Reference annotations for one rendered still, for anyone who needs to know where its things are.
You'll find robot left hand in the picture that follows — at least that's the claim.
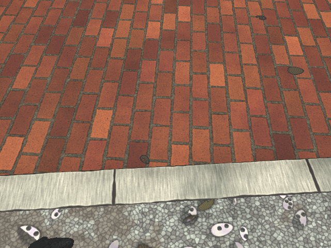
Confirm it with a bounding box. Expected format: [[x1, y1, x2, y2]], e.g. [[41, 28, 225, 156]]
[[28, 237, 74, 248]]

